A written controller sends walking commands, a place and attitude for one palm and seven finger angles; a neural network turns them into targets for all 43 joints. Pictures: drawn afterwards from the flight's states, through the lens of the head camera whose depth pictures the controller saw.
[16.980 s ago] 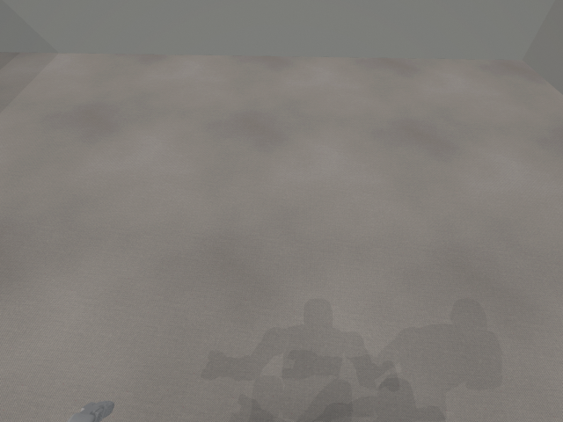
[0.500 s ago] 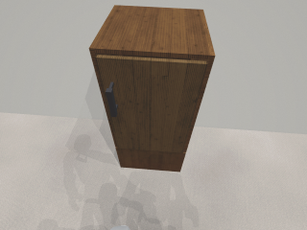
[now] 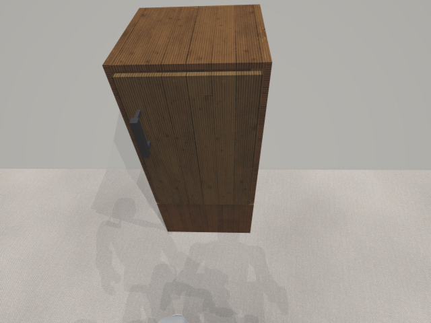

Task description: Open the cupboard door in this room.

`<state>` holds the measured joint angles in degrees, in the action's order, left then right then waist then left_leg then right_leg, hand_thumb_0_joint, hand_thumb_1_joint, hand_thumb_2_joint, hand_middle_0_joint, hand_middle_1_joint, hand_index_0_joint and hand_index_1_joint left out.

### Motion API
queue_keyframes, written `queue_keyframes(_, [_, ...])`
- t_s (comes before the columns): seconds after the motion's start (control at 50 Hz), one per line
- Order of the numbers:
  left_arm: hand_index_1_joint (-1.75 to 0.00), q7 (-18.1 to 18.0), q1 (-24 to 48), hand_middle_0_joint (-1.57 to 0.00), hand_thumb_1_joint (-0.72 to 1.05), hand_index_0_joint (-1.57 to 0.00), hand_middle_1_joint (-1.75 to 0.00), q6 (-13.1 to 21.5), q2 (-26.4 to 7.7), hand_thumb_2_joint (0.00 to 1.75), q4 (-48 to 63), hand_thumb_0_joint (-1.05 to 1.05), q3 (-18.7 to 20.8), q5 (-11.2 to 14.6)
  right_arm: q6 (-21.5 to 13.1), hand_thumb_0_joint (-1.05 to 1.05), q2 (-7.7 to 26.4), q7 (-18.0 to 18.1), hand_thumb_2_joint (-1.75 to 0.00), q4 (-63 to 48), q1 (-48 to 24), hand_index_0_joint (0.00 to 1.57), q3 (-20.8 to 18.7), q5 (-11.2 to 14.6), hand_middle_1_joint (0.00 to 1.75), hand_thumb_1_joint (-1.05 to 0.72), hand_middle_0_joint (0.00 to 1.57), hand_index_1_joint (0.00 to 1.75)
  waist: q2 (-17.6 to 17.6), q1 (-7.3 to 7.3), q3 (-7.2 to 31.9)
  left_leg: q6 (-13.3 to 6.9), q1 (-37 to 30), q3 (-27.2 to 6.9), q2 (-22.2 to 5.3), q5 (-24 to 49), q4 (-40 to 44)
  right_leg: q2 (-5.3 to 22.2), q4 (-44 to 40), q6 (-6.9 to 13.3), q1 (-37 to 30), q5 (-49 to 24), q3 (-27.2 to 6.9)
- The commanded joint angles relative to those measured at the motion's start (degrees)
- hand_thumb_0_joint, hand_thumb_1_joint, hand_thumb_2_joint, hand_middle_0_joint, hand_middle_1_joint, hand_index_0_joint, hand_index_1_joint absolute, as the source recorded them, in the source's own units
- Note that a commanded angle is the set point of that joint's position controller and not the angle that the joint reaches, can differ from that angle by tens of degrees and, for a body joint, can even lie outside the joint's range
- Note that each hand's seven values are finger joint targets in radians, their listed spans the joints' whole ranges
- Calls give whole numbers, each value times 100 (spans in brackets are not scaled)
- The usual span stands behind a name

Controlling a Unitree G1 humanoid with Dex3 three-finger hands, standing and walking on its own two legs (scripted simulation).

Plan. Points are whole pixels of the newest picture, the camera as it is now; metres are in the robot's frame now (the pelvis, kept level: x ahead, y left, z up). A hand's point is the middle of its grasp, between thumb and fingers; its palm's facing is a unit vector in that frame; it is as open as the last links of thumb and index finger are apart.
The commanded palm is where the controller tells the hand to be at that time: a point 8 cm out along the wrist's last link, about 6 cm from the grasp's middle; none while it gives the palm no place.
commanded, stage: come to a stop and stand still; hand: left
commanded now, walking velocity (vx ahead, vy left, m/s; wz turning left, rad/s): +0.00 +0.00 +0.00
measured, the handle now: (142, 134) +0.60 +0.26 -0.03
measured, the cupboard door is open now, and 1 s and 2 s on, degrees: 0 0 0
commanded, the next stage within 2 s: look again from close up in 0.74 s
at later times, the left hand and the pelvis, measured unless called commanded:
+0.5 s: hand out of the picture -0.06 +0.14 -0.16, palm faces +0.08 -0.98 -0.17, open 7.3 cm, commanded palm none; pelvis -0.04 -0.02 +0.02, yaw +1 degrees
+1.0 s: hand out of the picture -0.04 +0.16 -0.16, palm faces +0.03 -0.98 -0.18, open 7.3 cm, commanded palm none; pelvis -0.03 +0.00 +0.01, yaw +1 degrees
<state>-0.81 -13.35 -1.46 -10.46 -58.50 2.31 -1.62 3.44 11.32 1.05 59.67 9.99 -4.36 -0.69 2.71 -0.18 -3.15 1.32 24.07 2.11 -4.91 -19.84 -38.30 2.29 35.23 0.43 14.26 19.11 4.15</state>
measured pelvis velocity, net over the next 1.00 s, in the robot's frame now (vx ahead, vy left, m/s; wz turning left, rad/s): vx -0.03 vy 0.00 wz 0.01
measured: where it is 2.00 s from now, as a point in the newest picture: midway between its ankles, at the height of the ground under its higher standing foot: outside the picture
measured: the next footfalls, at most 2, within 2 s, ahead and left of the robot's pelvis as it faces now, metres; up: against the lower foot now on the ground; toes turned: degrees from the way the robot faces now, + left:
left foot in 0.24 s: -0.02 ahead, +0.10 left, +0.00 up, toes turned +3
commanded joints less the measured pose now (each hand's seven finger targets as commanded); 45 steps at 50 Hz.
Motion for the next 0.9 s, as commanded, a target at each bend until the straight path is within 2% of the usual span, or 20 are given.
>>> queue_keyframes(0.0, [-30, -112, 284, -20, 90, -20, -30, 85, -827, 90, 400, 0, 133, -16, -36, 0, 245, -56, -90, -348, 54, 20, -37, -22, 30, -90, 20, 30, -1641, -54, -430, -144, -69, -308, 155, -427, -1585, 1351, -2494, 694, 1296, 786, -1459])
queue_keyframes(0.02, [-30, -102, 359, -20, 90, -20, -30, 113, -732, 90, 391, 0, 93, -3, -62, 0, 221, -64, -90, -200, 276, 20, -23, -23, 30, -90, 20, 30, -1457, -133, -396, -124, -142, -214, 182, -250, -1715, 1168, -2310, 666, 1139, 192, -1116])
queue_keyframes(0.06, [-30, -83, 154, -20, 90, -20, -30, 171, -677, 90, 332, 0, 68, 17, -121, 0, 133, -63, -90, -91, 485, 20, 23, -7, 30, -90, 20, 30, -1169, -101, -191, -82, -172, -117, 238, -176, -1474, 1035, -2042, 647, 617, -654, -857])
queue_keyframes(0.12, [-30, -109, -267, -20, 90, -20, -30, 204, -707, 90, 145, 0, 74, 20, -183, 0, 47, -18, -90, -76, 365, 20, 94, 18, 30, -90, 20, 30, -970, 129, 44, -34, -352, -23, 225, -444, -464, 1158, -1856, 825, -111, -1468, -1020])
queue_keyframes(0.16, [-30, -126, -336, -20, 90, -20, -30, 205, -720, 90, 2, 0, 80, 61, -241, 0, -10, 31, -90, 28, 563, 20, 160, 17, 30, -90, 20, 30, -866, 99, 260, -25, -786, -13, 211, -127, 641, 1127, -1655, 818, -373, -1623, -1118])
queue_keyframes(0.18, [-30, -128, -302, -20, 90, -20, -30, 202, -703, 90, -57, 0, 61, 98, -283, 0, -21, 49, -90, 142, 742, 20, 191, 25, 30, -90, 20, 30, -784, 43, 393, -48, -1190, -65, 228, 348, 1308, 1038, -1517, 674, -363, -1562, -1076])
queue_keyframes(0.2, [-30, -124, -322, -20, 90, -20, -30, 199, -598, 90, -75, 0, 39, 131, -344, 0, 58, 59, -90, 225, 870, 20, 202, 41, 30, -90, 20, 30, -494, 31, 485, -115, -1585, -340, 76, 1003, 1753, 839, -1279, 471, -266, -1470, -906])
queue_keyframes(0.22, [-30, -108, -431, -20, 90, -20, -30, 199, -423, 90, -98, 0, -7, 171, -418, 0, 220, 89, -90, 249, 863, 20, 213, 10, 30, -90, 20, 30, 75, 121, 506, -286, -1670, -783, -349, 1707, 1816, 501, -1126, 248, -142, -1421, -667])
queue_keyframes(0.24, [-30, -98, -474, -20, 90, -20, -30, 193, -332, 90, -144, 0, -35, 166, -435, 0, 359, 115, -90, 235, 706, 20, 215, -5, 30, -90, 20, 30, 230, 222, 485, -408, -1495, -921, -601, 1861, 1819, 348, -1198, 121, -268, -1279, -530])
queue_keyframes(0.26, [-30, -96, -442, -20, 90, -20, -30, 192, -319, 90, -171, 0, -47, 152, -416, 0, 391, 137, -90, 251, 643, 20, 221, -11, 30, -90, 20, 30, -13, 229, 445, -392, -1329, -771, -560, 1418, 1804, 317, -1382, 63, -445, -1178, -541])
queue_keyframes(0.28, [-30, -94, -325, -20, 90, -20, -30, 175, -369, 90, -253, 0, -58, 140, -441, 0, 278, 134, -90, 323, 604, 20, 249, -4, 30, -90, 20, 30, 436, 184, 407, -377, -1229, -751, -453, 1421, 1952, 385, -1302, 41, -598, -1363, -384])
queue_keyframes(0.3, [-30, -96, -275, -20, 90, -20, -30, 151, -400, 90, -280, 0, -48, 142, -416, 0, 244, 131, -90, 357, 591, 20, 263, 9, 30, -90, 20, 30, 611, 200, 268, -351, -1006, -754, -445, 1096, 2108, 339, -1306, 25, -741, -1161, -351])
queue_keyframes(0.38, [-30, -81, -419, -20, 90, -20, -30, 154, -380, 90, -448, 0, -103, 119, -347, 0, 126, 122, -90, 374, 718, 20, 282, 0, 30, -90, 20, 30, -9, 149, -305, -261, -791, -529, -169, 59, 2220, 399, -1771, 58, -462, -506, -603])
queue_keyframes(0.5, [-30, -103, -587, -20, 90, -20, -30, 148, -313, 90, -491, 0, -107, 84, -262, 0, 43, 96, -90, 427, 1089, 20, 280, -10, 30, -90, 20, 30, -594, 38, -583, -280, -971, -349, 15, -270, 2039, 441, -2239, 14, 296, 785, -829])
queue_keyframes(0.72, [-30, -118, -842, -20, 90, -20, -30, 208, -187, 90, -526, 0, -89, 88, -357, 0, -81, 106, -90, 428, 1330, 20, 308, -8, 30, -90, 20, 30, -240, 49, -214, -311, -888, -366, 0, -66, 2009, 439, -2042, 41, 38, 286, -759])
queue_keyframes(0.8, [-30, -127, -867, -20, 90, -20, -30, 222, -137, 90, -562, 0, -113, 100, -384, 0, -91, 114, -90, 452, 1394, 20, 317, 5, 30, -90, 20, 30, -329, 60, -234, -306, -903, -399, -33, 113, 2007, 436, -1943, 70, 3, 45, -712])
queue_keyframes(0.82, [-30, -353, -1226, -20, 90, -20, -30, 357, -285, 90, -665, 0, -179, 23, -498, 0, 195, 19, -90, 123, 689, 20, 336, -21, 30, -90, 20, 30, 257, 268, -190, -57, -738, 84, -94, 405, 985, 666, -1538, 55, -160, -1537, -803])
queue_keyframes(0.84, [-30, -277, -1025, -20, 90, -20, -30, 401, -601, 90, -449, 0, -124, 64, -425, 0, -127, 5, -90, -36, 1099, 20, 356, -18, 30, -90, 20, 30, 127, -50, 474, -93, -960, -139, 270, -118, 771, 929, -1816, 338, -74, 32, -1306])
queue_keyframes(0.86, [-30, -234, -759, -20, 90, -20, -30, 400, -544, 90, -360, 0, -93, 47, -462, 0, -170, 13, -90, 35, 1385, 20, 354, -36, 30, -90, 20, 30, 223, -180, 355, -175, -1140, -164, 226, 109, 1044, 904, -1748, 482, 342, 660, -1211])
queue_keyframes(0.88, [-30, -203, -715, -20, 90, -20, -30, 403, -483, 90, -352, 0, -110, 52, -504, 0, -171, 3, -90, 81, 1626, 20, 388, -34, 30, -90, 20, 30, 253, -213, 482, -213, -1201, -235, 156, 425, 1203, 710, -1518, 459, 341, 432, -944])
